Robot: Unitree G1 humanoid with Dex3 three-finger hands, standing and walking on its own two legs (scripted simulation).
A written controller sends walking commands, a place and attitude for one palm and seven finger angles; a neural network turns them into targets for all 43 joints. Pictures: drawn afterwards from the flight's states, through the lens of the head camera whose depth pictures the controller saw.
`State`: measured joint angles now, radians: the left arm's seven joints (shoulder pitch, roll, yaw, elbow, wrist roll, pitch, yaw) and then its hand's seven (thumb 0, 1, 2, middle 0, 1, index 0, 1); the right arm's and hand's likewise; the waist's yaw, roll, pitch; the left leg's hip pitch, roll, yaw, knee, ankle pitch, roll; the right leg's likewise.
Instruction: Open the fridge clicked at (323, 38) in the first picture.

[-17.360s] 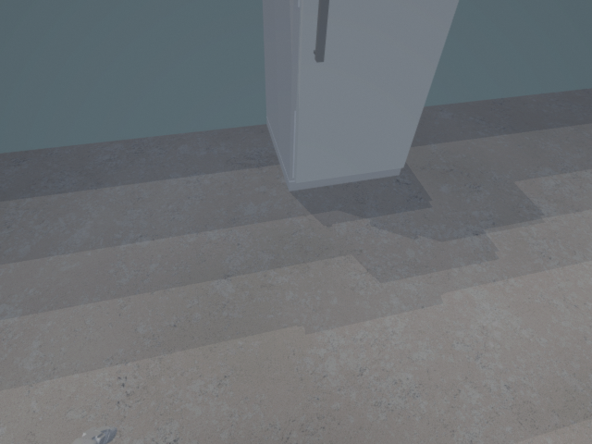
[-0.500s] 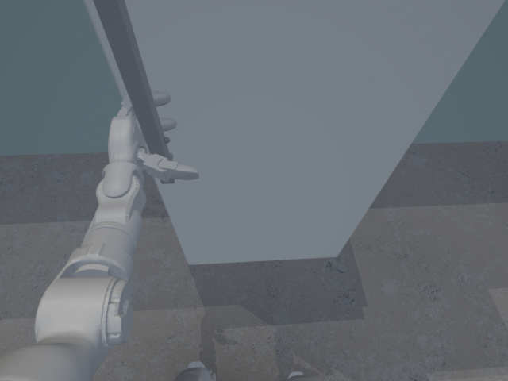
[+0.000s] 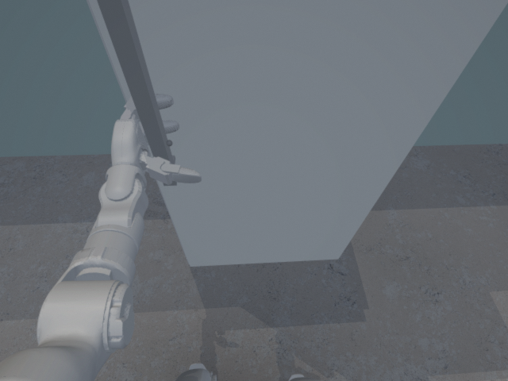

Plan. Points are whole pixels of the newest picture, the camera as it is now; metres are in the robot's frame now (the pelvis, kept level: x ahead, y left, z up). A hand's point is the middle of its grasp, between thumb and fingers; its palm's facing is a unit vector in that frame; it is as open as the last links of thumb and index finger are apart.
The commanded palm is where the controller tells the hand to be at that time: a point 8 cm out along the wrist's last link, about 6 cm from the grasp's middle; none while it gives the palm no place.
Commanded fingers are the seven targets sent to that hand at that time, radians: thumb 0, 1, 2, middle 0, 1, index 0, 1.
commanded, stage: grip the handle and tug to test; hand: left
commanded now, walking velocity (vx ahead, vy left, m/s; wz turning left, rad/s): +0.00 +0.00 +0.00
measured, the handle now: (143, 78) +0.51 +0.15 +0.19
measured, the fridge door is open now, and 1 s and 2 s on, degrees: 0 0 7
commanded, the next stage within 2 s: pull the door a little, standing still in 1.46 s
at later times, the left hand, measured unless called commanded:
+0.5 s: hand (169, 142) +0.47 +0.13 +0.10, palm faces +0.04 -1.00 +0.00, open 9.2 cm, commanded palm +0.44 +0.17 +0.10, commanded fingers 0.00 0.62 0.78 -0.42 -1.36 -0.42 -1.36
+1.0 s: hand (168, 142) +0.47 +0.13 +0.10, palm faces +0.03 -1.00 +0.01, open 5.6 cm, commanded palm +0.44 +0.18 +0.10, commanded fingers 0.00 0.90 0.90 -0.45 -1.40 -0.45 -1.40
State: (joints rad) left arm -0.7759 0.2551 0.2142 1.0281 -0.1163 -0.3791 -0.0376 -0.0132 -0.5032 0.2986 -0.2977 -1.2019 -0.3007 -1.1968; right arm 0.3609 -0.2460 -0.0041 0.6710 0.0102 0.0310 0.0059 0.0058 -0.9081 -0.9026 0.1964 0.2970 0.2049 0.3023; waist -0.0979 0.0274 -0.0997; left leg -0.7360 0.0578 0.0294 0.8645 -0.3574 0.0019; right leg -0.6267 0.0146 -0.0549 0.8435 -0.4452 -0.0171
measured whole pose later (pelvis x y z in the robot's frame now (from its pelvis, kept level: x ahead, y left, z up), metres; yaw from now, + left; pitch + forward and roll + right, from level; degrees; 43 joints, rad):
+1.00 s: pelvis +0.00 +0.00 +0.00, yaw +0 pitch +13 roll -2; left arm -0.78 0.26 0.22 1.03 -0.11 -0.38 -0.04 0.01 0.69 0.82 -0.43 -1.40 -0.42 -1.39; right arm 0.36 -0.25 0.00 0.67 0.01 0.04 0.00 0.01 -0.91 -0.90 0.20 0.30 0.21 0.30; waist -0.10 0.03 -0.10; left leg -0.74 0.06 0.03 0.86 -0.36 0.00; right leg -0.63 0.02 -0.06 0.84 -0.44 -0.02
